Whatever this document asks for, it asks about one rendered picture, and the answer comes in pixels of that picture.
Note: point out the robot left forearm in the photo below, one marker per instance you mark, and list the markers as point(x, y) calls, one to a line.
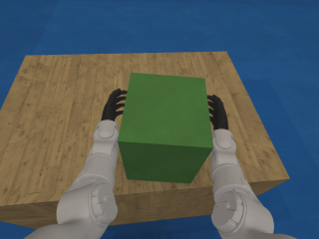
point(101, 161)

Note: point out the robot left upper arm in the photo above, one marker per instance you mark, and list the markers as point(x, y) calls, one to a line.
point(82, 213)

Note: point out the robot right forearm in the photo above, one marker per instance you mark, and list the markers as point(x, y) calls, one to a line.
point(225, 169)

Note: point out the robot right upper arm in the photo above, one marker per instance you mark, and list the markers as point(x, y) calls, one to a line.
point(236, 216)

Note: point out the right robot hand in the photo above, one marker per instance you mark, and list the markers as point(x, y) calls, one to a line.
point(219, 116)

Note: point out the carton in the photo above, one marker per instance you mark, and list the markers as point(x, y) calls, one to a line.
point(165, 133)

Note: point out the pedestal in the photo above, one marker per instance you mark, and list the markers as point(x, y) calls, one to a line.
point(48, 120)

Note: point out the left robot hand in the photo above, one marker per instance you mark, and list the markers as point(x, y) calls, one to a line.
point(109, 111)

